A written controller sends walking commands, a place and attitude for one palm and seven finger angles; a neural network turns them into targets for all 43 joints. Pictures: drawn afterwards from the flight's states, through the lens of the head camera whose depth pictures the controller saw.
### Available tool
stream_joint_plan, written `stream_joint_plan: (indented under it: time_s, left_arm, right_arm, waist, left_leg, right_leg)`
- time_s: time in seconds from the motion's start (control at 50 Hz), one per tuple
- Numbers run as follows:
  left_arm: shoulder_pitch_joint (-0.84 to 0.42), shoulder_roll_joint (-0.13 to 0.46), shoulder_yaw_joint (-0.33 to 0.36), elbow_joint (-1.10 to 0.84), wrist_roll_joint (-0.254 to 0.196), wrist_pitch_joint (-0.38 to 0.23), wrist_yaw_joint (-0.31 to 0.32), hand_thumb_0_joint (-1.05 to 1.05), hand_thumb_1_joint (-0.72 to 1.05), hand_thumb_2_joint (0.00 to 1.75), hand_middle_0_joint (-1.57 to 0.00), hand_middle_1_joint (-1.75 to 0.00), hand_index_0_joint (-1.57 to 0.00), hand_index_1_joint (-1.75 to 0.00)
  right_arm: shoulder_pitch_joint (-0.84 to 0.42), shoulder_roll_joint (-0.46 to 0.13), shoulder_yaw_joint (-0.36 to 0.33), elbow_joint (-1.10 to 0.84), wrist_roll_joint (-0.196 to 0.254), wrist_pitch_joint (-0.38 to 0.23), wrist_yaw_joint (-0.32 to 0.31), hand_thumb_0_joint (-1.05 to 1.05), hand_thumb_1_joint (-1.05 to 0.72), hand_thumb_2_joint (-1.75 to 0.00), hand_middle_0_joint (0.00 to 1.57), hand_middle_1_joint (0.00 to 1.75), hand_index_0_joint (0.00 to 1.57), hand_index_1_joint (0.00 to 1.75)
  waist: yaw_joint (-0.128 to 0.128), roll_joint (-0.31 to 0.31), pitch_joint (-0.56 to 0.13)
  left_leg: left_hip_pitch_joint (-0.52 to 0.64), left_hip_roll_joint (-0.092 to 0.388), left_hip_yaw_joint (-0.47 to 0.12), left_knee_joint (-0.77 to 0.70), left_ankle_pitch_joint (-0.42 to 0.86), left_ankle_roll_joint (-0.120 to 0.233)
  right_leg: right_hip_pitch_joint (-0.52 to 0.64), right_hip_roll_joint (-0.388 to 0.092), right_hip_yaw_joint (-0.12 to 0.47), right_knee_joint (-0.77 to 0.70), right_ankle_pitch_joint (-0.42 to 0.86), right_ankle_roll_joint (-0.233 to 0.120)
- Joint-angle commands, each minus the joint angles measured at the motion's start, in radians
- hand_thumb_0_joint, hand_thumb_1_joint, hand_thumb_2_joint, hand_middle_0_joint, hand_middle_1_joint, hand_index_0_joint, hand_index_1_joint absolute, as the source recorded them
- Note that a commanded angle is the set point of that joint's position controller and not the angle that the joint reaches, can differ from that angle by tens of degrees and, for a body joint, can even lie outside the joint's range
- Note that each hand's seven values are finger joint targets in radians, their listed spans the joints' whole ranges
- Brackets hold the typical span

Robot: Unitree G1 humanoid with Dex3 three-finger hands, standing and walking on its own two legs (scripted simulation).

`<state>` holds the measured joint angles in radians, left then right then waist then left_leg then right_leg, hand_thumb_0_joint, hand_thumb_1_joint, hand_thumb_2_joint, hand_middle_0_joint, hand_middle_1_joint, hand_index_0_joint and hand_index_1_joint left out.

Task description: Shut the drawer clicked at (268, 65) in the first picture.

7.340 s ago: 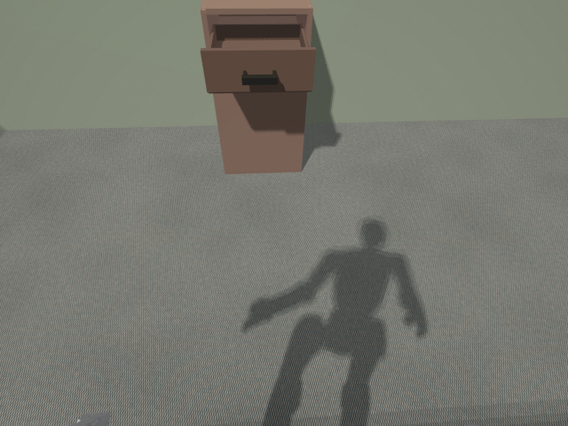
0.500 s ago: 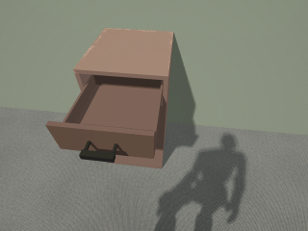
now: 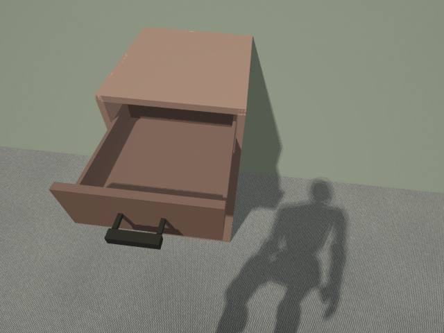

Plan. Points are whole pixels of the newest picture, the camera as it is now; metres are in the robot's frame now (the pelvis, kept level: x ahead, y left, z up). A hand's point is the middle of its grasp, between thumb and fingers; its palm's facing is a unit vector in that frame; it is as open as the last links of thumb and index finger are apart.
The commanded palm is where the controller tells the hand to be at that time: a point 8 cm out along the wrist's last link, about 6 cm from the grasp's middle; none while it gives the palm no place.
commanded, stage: come to a stop and stand still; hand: left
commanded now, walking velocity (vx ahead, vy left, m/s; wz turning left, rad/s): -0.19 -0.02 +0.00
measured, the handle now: (137, 229) +0.32 +0.21 -0.05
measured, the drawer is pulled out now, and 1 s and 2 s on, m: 0.29 0.29 0.29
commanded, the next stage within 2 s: look again from close up in 0.80 s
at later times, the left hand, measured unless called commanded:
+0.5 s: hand out of the picture +0.03 +0.16 -0.16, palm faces -0.01 -0.98 -0.22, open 7.3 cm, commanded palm none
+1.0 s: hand out of the picture -0.06 +0.15 -0.16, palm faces -0.01 -0.98 -0.19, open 7.3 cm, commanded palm none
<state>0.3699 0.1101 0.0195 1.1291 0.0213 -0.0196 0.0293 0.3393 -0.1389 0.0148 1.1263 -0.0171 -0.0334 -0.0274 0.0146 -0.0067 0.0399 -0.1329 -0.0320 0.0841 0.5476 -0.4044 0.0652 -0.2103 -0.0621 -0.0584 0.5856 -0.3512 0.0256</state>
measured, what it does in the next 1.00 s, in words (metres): stands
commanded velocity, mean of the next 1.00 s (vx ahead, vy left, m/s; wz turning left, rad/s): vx -0.02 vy -0.01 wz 0.00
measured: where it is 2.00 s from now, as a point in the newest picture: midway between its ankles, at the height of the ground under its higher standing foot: outside the picture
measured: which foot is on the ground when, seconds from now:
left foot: down 0.00-1.00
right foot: down 0.00-1.00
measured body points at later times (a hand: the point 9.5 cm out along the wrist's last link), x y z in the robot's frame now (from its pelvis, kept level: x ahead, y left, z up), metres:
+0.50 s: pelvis -0.03 -0.01 +0.00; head -0.02 -0.02 +0.45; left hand +0.03 +0.22 -0.15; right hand +0.01 -0.25 -0.15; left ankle -0.07 +0.07 -0.73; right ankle -0.03 -0.14 -0.73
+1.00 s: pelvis -0.04 -0.02 +0.01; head -0.03 -0.03 +0.46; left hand -0.06 +0.20 -0.15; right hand -0.09 -0.24 -0.15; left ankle -0.07 +0.07 -0.73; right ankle -0.03 -0.14 -0.73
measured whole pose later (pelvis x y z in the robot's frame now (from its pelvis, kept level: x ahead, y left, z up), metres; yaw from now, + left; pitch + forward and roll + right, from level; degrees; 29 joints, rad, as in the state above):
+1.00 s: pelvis -0.04 -0.02 +0.01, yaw -1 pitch -2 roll +0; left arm 0.33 0.14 -0.02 1.11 0.01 0.00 0.03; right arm 0.36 -0.16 0.03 1.14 -0.01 -0.01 -0.01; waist -0.01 0.02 0.05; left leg -0.13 -0.01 0.09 0.44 -0.29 0.03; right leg -0.22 -0.02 -0.05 0.47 -0.23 -0.01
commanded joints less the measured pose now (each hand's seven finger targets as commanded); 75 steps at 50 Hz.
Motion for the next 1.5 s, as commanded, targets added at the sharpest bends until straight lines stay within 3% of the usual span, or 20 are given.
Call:
stream_joint_plan:
  time_s: [0.0, 0.04, 0.06, 0.14, 0.18, 0.26, 0.28, 0.3, 0.32, 0.34, 0.36, 0.4, 0.44, 0.52, 0.62, 0.74, 0.92, 1.06, 1.26, 1.48]
  left_arm:
    - [0.027, 0.083, 0.003, -0.049, -0.020, 0.001, 0.033, 0.00, 0.90, 0.90, -0.20, -0.30, -0.20, -0.30]
    - [0.019, 0.088, 0.007, -0.057, -0.017, 0.015, 0.035, 0.00, 0.90, 0.90, -0.20, -0.30, -0.20, -0.30]
    - [0.016, 0.090, 0.010, -0.062, -0.017, 0.019, 0.034, 0.00, 0.90, 0.90, -0.20, -0.30, -0.20, -0.30]
    - [0.037, 0.108, 0.019, -0.067, -0.011, 0.015, 0.033, 0.00, 0.90, 0.90, -0.20, -0.30, -0.20, -0.30]
    - [0.018, 0.115, 0.019, -0.083, -0.011, 0.013, 0.031, 0.00, 0.90, 0.90, -0.20, -0.30, -0.20, -0.30]
    - [-0.019, 0.116, 0.015, -0.105, -0.012, 0.013, 0.028, 0.00, 0.90, 0.90, -0.20, -0.30, -0.20, -0.30]
    - [0.042, 0.189, 0.021, -0.072, -0.004, -0.007, 0.058, 0.00, 0.90, 0.90, -0.20, -0.30, -0.20, -0.30]
    - [0.040, 0.177, 0.023, -0.123, -0.006, -0.012, 0.055, 0.00, 0.90, 0.90, -0.20, -0.30, -0.20, -0.30]
    - [-0.008, 0.169, 0.010, -0.133, -0.009, -0.016, 0.050, 0.00, 0.90, 0.90, -0.20, -0.30, -0.20, -0.30]
    - [-0.059, 0.185, 0.002, -0.155, -0.009, -0.019, 0.040, 0.00, 0.90, 0.90, -0.20, -0.30, -0.20, -0.30]
    - [-0.071, 0.194, -0.001, -0.165, -0.012, -0.015, 0.032, 0.00, 0.90, 0.90, -0.20, -0.30, -0.20, -0.30]
    - [-0.072, 0.169, -0.008, -0.167, -0.017, -0.013, 0.026, 0.00, 0.90, 0.90, -0.20, -0.30, -0.20, -0.30]
    - [-0.087, 0.170, -0.012, -0.163, -0.015, 0.000, 0.022, 0.00, 0.90, 0.90, -0.20, -0.30, -0.20, -0.30]
    - [-0.102, 0.171, -0.019, -0.163, -0.013, 0.012, 0.011, 0.00, 0.90, 0.90, -0.20, -0.30, -0.20, -0.30]
    - [-0.079, 0.180, -0.017, -0.162, -0.011, 0.010, 0.004, 0.00, 0.90, 0.90, -0.20, -0.30, -0.20, -0.30]
    - [-0.056, 0.168, -0.020, -0.139, -0.013, 0.003, 0.003, 0.00, 0.90, 0.90, -0.20, -0.30, -0.20, -0.30]
    - [-0.010, 0.136, -0.026, -0.070, -0.018, -0.008, 0.008, 0.00, 0.90, 0.90, -0.20, -0.30, -0.20, -0.30]
    - [0.006, 0.115, -0.028, -0.036, -0.017, -0.011, 0.012, 0.00, 0.90, 0.90, -0.20, -0.30, -0.20, -0.30]
    - [0.011, 0.095, -0.026, -0.026, -0.014, -0.009, 0.014, 0.00, 0.90, 0.90, -0.20, -0.30, -0.20, -0.30]
    - [0.008, 0.099, -0.021, -0.029, -0.014, -0.013, 0.015, 0.00, 0.90, 0.90, -0.20, -0.30, -0.20, -0.30]
  right_arm:
    - [0.123, -0.117, -0.017, 0.004, 0.014, -0.015, -0.034, 0.00, -0.90, -0.90, 0.20, 0.30, 0.20, 0.30]
    - [0.101, -0.125, -0.027, -0.014, 0.017, -0.003, -0.036, 0.00, -0.90, -0.90, 0.20, 0.30, 0.20, 0.30]
    - [0.090, -0.124, -0.031, -0.023, 0.017, 0.002, -0.036, 0.00, -0.90, -0.90, 0.20, 0.30, 0.20, 0.30]
    - [0.038, -0.094, -0.040, -0.063, 0.013, 0.012, -0.035, 0.00, -0.90, -0.90, 0.20, 0.30, 0.20, 0.30]
    - [0.035, -0.087, -0.041, -0.063, 0.009, 0.015, -0.030, 0.00, -0.90, -0.90, 0.20, 0.30, 0.20, 0.30]
    - [0.027, -0.095, -0.037, -0.057, 0.004, 0.006, -0.026, 0.00, -0.90, -0.90, 0.20, 0.30, 0.20, 0.30]
    - [-0.052, -0.192, -0.067, -0.132, 0.027, 0.010, -0.012, 0.00, -0.90, -0.90, 0.20, 0.30, 0.20, 0.30]
    - [-0.015, -0.148, -0.060, -0.173, 0.011, 0.005, -0.002, 0.00, -0.90, -0.90, 0.20, 0.30, 0.20, 0.30]
    - [-0.027, -0.109, -0.051, -0.172, 0.013, 0.009, -0.001, 0.00, -0.90, -0.90, 0.20, 0.30, 0.20, 0.30]
    - [-0.015, -0.072, -0.040, -0.173, 0.011, 0.012, 0.006, 0.00, -0.90, -0.90, 0.20, 0.30, 0.20, 0.30]
    - [-0.007, -0.086, -0.038, -0.164, 0.008, 0.013, 0.008, 0.00, -0.90, -0.90, 0.20, 0.30, 0.20, 0.30]
    - [0.009, -0.121, -0.036, -0.155, 0.001, 0.010, -0.002, 0.00, -0.90, -0.90, 0.20, 0.30, 0.20, 0.30]
    - [-0.015, -0.132, -0.031, -0.158, 0.003, 0.010, -0.004, 0.00, -0.90, -0.90, 0.20, 0.30, 0.20, 0.30]
    - [-0.037, -0.145, -0.020, -0.161, 0.004, 0.018, 0.005, 0.00, -0.90, -0.90, 0.20, 0.30, 0.20, 0.30]
    - [-0.016, -0.148, -0.015, -0.141, 0.000, 0.018, 0.013, 0.00, -0.90, -0.90, 0.20, 0.30, 0.20, 0.30]
    - [0.019, -0.132, -0.007, -0.098, 0.003, 0.013, 0.013, 0.00, -0.90, -0.90, 0.20, 0.30, 0.20, 0.30]
    - [0.061, -0.107, 0.002, -0.022, 0.009, 0.002, 0.004, 0.00, -0.90, -0.90, 0.20, 0.30, 0.20, 0.30]
    - [0.067, -0.089, 0.002, 0.013, 0.012, -0.001, -0.004, 0.00, -0.90, -0.90, 0.20, 0.30, 0.20, 0.30]
    - [0.053, -0.072, -0.001, 0.017, 0.011, 0.001, -0.008, 0.00, -0.90, -0.90, 0.20, 0.30, 0.20, 0.30]
    - [0.047, -0.073, -0.004, 0.021, 0.009, -0.004, -0.013, 0.00, -0.90, -0.90, 0.20, 0.30, 0.20, 0.30]
  waist:
    - [-0.011, 0.164, -0.020]
    - [-0.007, 0.144, 0.012]
    - [-0.004, 0.135, 0.021]
    - [-0.003, 0.003, 0.002]
    - [-0.010, -0.034, -0.018]
    - [-0.010, 0.010, -0.070]
    - [0.012, -0.168, -0.090]
    - [0.004, -0.166, -0.137]
    - [-0.025, -0.124, -0.121]
    - [-0.042, 0.000, -0.134]
    - [-0.041, 0.060, -0.106]
    - [-0.034, 0.068, -0.074]
    - [-0.024, 0.094, -0.023]
    - [-0.023, 0.008, 0.099]
    - [-0.021, 0.000, 0.099]
    - [-0.023, -0.012, 0.075]
    - [-0.019, 0.000, 0.029]
    - [-0.018, 0.001, 0.045]
    - [-0.014, 0.008, 0.071]
    - [-0.017, 0.003, 0.035]
  left_leg:
    - [0.155, 0.215, -0.149, -0.083, 1.416, -0.004]
    - [0.207, 0.237, -0.152, -0.094, 1.492, 0.002]
    - [0.195, 0.231, -0.148, -0.093, 1.438, 0.003]
    - [0.046, 0.161, -0.110, -0.093, 0.914, -0.018]
    - [0.012, 0.144, -0.103, -0.113, 0.713, -0.027]
    - [0.054, 0.149, -0.105, -0.126, 0.785, -0.024]
    - [0.001, 0.186, -0.086, 0.095, 0.925, -0.052]
    - [-0.085, 0.124, -0.088, 0.086, 0.555, -0.047]
    - [-0.104, 0.101, -0.076, 0.026, 0.204, -0.052]
    - [-0.076, 0.075, -0.044, -0.072, 0.154, -0.057]
    - [-0.050, 0.094, -0.074, -0.096, 0.246, -0.046]
    - [-0.021, 0.151, -0.110, -0.089, 0.528, -0.027]
    - [-0.038, 0.167, -0.123, -0.118, 0.549, -0.019]
    - [-0.137, 0.140, -0.128, -0.207, 0.135, -0.021]
    - [-0.154, 0.119, -0.128, -0.242, 0.003, -0.018]
    - [-0.133, 0.122, -0.127, -0.247, 0.036, -0.017]
    - [-0.088, 0.127, -0.115, -0.220, 0.185, -0.023]
    - [-0.068, 0.134, -0.108, -0.211, 0.264, -0.026]
    - [-0.065, 0.134, -0.107, -0.221, 0.248, -0.026]
    - [-0.024, 0.138, -0.105, -0.209, 0.368, -0.030]
  right_leg:
    - [-0.041, 0.002, 0.001, 0.012, 0.148, -0.039]
    - [-0.090, 0.019, -0.012, -0.016, 0.016, -0.034]
    - [-0.079, 0.012, -0.008, -0.039, 0.036, -0.035]
    - [0.048, -0.051, 0.072, -0.066, 0.521, -0.056]
    - [0.064, -0.076, 0.088, -0.051, 0.606, -0.067]
    - [0.070, -0.059, 0.077, -0.037, 0.563, -0.062]
    - [0.050, -0.056, 0.056, -0.091, 0.731, -0.028]
    - [0.153, -0.107, 0.120, -0.065, 0.780, -0.076]
    - [0.116, -0.162, 0.157, -0.070, 0.786, -0.103]
    - [0.114, -0.162, 0.160, -0.049, 0.768, -0.119]
    - [0.068, -0.118, 0.139, -0.042, 0.631, -0.105]
    - [0.044, -0.054, 0.103, -0.047, 0.503, -0.090]
    - [0.031, -0.034, 0.082, -0.069, 0.343, -0.077]
    - [-0.022, -0.032, 0.121, -0.170, 0.113, -0.075]
    - [-0.046, -0.032, 0.144, -0.221, -0.029, -0.074]
    - [-0.039, -0.037, 0.139, -0.229, -0.008, -0.073]
    - [0.020, -0.047, 0.121, -0.197, 0.172, -0.075]
    - [0.033, -0.047, 0.107, -0.183, 0.273, -0.072]
    - [0.021, -0.044, 0.107, -0.198, 0.256, -0.069]
    - [0.057, -0.050, 0.095, -0.178, 0.379, -0.069]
